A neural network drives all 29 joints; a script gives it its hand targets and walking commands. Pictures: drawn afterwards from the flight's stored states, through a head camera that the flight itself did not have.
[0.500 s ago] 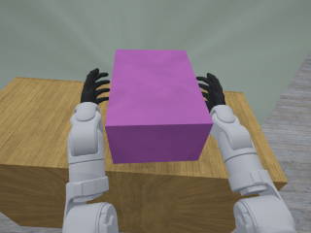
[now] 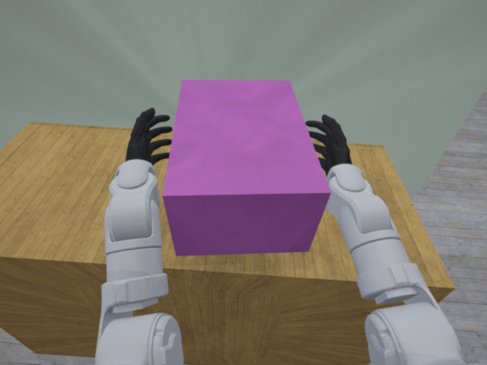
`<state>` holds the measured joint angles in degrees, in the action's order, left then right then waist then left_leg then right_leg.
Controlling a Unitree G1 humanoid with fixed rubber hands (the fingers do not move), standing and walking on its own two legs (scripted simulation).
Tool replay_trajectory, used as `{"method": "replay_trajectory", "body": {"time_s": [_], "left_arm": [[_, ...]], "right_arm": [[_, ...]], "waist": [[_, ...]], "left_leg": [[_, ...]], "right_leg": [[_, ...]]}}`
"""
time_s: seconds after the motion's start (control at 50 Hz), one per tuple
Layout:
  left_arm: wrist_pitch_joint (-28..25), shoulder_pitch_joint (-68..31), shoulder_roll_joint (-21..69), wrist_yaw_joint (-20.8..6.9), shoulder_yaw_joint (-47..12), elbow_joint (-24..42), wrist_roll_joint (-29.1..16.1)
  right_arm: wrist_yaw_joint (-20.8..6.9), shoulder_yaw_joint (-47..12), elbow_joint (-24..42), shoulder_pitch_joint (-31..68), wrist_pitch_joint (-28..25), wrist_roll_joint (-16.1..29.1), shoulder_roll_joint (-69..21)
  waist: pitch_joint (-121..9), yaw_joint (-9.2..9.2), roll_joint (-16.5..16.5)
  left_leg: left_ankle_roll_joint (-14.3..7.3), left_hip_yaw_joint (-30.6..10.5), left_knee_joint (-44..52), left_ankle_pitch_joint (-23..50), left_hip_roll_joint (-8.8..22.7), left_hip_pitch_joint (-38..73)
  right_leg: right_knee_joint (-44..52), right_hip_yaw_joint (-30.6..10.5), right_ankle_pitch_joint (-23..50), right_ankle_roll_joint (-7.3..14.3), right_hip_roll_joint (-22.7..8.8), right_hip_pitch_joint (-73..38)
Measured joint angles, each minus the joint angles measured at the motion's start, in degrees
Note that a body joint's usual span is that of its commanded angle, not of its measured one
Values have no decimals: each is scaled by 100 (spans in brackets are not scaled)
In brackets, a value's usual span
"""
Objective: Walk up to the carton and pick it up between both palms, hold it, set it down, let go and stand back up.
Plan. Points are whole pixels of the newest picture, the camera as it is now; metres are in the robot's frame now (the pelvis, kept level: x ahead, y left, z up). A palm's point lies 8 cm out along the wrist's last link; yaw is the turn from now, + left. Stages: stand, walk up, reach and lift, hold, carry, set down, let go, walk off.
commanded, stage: hold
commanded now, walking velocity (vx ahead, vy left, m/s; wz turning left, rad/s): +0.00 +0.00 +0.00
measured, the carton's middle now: (239, 157) +0.42 +0.01 +0.15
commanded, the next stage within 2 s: none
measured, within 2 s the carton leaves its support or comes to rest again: neither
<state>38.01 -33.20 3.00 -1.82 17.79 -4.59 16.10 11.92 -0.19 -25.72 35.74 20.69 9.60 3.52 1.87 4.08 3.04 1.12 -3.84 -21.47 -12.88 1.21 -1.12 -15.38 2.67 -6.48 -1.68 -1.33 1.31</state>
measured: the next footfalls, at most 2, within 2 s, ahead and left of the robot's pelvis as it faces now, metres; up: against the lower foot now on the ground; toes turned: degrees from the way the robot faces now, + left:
none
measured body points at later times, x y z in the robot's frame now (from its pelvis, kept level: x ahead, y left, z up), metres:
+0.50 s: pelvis +0.00 +0.00 +0.00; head -0.04 +0.03 +0.45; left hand +0.37 +0.16 +0.19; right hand +0.37 -0.15 +0.18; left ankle +0.00 +0.13 -0.75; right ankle +0.03 -0.14 -0.75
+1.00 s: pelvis +0.00 +0.00 +0.00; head -0.04 +0.03 +0.45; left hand +0.37 +0.16 +0.19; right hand +0.37 -0.15 +0.18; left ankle +0.00 +0.13 -0.75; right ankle +0.03 -0.14 -0.75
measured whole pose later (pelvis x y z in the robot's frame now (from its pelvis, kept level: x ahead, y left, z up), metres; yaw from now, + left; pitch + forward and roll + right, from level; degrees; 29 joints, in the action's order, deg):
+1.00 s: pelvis +0.00 +0.00 +0.00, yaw +0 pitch -8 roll -1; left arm 37.9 -32.5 3.3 -1.7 17.8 -4.6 16.1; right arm 12.2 -0.8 -25.6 35.4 21.0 10.3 3.9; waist 1.6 4.2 2.8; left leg 1.2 -3.9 -21.5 -13.0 1.3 -0.4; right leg -15.4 2.5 -6.8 -1.6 -1.1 0.5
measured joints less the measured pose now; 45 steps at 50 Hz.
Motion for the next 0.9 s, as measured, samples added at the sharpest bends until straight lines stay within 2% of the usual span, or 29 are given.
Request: {"method": "replay_trajectory", "body": {"time_s": [0.32, 0.9], "left_arm": [[72, 114, 36, 56, -95, 188, 61], [-73, 59, 13, 50, -31, 45, -48]], "right_arm": [[-34, -8, 40, -46, -24, 116, 28], [33, -56, 108, -4, 19, 70, 67]], "waist": [[24, 8, 109], [-7, 23, -74]], "left_leg": [[-2, 23, -74, -55, 14, 24], [22, -32, -19, -15, 23, 12]], "right_leg": [[-25, -33, -22, -4, 19, -40], [4, 7, -23, 22, 35, -45]]}}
